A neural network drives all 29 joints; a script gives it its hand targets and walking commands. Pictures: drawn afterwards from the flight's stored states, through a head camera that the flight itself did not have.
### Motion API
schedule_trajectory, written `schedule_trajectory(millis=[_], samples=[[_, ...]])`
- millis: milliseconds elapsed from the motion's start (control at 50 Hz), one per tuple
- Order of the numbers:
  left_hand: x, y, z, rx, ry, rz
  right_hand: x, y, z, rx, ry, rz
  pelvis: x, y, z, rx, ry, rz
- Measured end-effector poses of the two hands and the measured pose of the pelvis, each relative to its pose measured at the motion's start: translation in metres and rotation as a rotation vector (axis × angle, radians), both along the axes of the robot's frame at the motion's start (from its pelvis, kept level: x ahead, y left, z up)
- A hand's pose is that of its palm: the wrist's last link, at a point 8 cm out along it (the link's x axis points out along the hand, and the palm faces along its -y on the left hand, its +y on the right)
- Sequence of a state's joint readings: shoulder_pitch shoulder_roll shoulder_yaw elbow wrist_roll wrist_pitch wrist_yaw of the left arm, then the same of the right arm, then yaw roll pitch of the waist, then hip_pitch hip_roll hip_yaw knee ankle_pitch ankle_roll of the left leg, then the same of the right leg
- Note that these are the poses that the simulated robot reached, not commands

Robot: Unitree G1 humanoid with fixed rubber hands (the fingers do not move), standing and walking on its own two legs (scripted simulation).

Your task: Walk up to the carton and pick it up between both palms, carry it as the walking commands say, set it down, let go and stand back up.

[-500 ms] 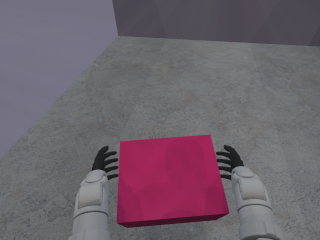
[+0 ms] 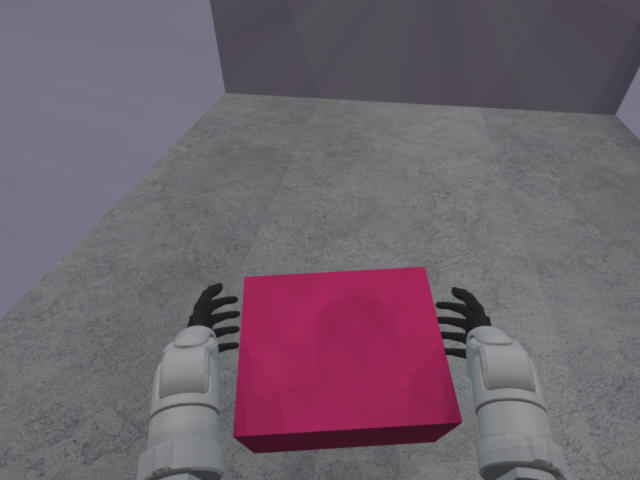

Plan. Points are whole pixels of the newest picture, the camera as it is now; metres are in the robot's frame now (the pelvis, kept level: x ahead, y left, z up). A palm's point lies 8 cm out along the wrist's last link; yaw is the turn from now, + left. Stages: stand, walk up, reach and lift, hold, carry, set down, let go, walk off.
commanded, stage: reach and lift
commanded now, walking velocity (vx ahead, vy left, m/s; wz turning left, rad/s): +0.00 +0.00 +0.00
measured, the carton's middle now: (339, 359) +0.32 +0.00 -0.04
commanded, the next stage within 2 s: hold in 0.90 s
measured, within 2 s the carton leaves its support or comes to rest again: neither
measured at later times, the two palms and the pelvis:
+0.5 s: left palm (208, 338) +0.29 +0.18 +0.05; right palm (480, 348) +0.29 -0.18 +0.04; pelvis +0.02 +0.00 +0.00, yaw +1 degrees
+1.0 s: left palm (205, 341) +0.28 +0.18 +0.05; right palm (481, 351) +0.28 -0.18 +0.04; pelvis +0.00 +0.00 +0.00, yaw +0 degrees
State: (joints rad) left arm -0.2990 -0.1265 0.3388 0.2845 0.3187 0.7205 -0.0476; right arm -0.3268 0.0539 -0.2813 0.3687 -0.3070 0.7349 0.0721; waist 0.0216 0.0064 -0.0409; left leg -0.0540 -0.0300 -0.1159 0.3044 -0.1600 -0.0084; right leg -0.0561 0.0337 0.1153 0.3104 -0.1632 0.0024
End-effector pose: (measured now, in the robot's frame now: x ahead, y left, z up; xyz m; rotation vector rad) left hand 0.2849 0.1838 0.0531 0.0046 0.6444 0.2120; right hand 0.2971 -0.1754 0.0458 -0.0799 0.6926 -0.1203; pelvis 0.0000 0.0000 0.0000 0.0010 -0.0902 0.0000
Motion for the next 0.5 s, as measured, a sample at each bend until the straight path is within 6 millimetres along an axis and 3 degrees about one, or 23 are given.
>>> schedule_trajectory(millis=[240,500], samples=[[0.010,-0.006,-0.004,0.006,0.003,-0.024,0.000,-0.006,-0.005,0.003,0.000,-0.037,0.009,0.003,0.001,-0.001,0.020,0.001],[0.006,-0.005,-0.006,0.013,-0.002,-0.018,-0.006,-0.003,-0.007,0.008,-0.009,-0.055,0.016,0.002,0.002,-0.001,0.015,0.009]])
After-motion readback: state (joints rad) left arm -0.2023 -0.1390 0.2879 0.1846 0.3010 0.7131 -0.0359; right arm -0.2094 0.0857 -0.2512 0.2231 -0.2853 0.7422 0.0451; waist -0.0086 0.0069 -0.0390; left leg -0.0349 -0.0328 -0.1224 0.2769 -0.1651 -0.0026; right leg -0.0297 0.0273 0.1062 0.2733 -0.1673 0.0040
